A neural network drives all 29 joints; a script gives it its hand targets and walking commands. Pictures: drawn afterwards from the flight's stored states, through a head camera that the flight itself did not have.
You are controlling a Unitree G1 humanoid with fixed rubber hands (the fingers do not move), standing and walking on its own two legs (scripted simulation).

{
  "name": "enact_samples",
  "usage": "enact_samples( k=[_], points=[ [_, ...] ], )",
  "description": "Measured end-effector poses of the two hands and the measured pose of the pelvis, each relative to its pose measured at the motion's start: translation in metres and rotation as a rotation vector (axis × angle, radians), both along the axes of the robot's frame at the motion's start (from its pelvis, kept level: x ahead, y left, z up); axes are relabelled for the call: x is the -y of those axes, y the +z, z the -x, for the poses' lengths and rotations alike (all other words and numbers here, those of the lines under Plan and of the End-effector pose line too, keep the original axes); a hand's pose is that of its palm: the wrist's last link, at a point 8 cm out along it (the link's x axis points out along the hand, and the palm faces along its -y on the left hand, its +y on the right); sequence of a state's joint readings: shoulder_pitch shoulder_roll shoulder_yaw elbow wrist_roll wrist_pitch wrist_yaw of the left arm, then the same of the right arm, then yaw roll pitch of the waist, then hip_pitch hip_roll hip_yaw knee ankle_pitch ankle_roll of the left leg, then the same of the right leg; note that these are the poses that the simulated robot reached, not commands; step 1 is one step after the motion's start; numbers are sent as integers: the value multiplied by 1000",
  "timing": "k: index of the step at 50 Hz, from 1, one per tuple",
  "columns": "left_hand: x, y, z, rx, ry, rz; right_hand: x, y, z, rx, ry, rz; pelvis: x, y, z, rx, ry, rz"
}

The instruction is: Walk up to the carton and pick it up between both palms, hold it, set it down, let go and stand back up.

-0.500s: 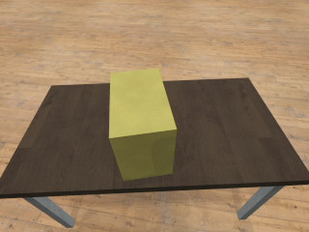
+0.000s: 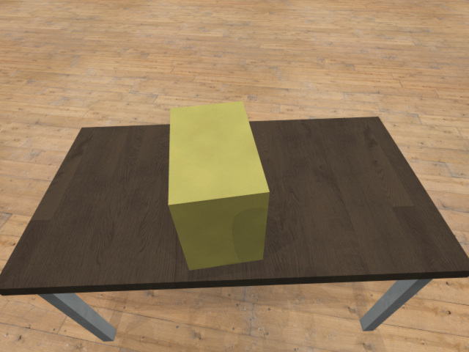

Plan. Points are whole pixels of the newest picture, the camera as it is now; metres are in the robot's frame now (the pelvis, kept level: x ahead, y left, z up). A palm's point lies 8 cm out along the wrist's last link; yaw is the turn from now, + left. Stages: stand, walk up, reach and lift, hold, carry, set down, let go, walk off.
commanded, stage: stand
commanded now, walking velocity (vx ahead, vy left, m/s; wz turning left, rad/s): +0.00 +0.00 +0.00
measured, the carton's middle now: (216, 183) +0.51 +0.04 -0.04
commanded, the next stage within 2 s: none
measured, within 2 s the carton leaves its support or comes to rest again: neither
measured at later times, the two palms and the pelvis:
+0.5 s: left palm out of the picture +0.02 +0.22 -0.14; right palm out of the picture -0.04 -0.23 -0.15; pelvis -0.01 +0.00 +0.00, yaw +0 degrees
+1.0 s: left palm out of the picture +0.02 +0.22 -0.14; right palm out of the picture -0.04 -0.23 -0.15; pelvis -0.01 +0.00 +0.00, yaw +0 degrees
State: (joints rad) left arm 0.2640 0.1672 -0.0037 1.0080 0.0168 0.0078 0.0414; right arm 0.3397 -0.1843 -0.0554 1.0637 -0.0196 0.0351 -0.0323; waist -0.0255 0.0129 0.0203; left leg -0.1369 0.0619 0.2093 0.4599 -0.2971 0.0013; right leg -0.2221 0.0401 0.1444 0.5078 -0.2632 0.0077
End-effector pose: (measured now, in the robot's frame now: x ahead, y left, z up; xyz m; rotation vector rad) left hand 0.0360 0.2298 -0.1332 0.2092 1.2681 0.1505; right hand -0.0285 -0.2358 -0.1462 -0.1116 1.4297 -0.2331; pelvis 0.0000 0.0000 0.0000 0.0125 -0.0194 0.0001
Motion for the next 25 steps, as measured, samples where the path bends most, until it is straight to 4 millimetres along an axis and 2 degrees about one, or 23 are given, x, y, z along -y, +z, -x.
enact_samples(
  k=[25],
  points=[
    [7, -4, 15, -35, 7, 17, -6, -2, 10, -18, 3, -16, 1, 0, 7, -1, 4, 1]
  ],
)
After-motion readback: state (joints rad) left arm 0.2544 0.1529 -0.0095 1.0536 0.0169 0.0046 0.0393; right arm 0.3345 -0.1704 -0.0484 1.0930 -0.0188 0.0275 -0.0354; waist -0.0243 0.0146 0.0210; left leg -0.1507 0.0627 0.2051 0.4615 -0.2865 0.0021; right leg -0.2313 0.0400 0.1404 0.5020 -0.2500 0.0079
